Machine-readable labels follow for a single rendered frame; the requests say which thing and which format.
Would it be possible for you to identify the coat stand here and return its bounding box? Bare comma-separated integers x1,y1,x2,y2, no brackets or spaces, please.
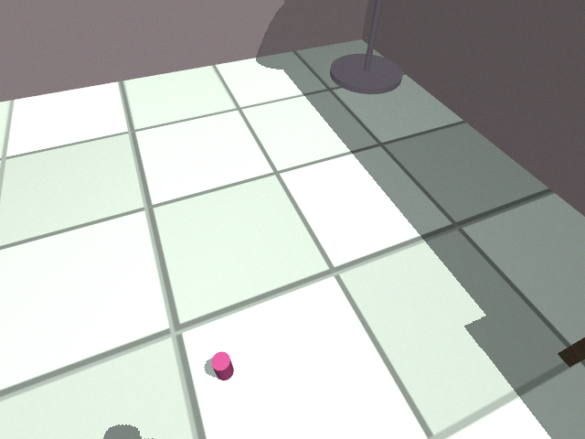
330,0,403,94

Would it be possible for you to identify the can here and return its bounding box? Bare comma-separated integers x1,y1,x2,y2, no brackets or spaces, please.
211,352,234,380

